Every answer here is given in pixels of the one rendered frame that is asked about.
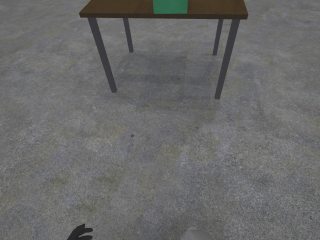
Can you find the carton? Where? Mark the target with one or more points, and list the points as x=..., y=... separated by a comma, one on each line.
x=170, y=6

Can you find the right robot thigh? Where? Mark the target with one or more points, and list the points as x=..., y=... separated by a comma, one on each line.
x=196, y=235

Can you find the table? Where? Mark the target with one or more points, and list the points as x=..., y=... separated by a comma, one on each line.
x=234, y=10

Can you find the robot left hand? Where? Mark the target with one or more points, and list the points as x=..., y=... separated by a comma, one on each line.
x=79, y=231

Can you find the robot right shin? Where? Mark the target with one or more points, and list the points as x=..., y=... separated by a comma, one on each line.
x=191, y=228

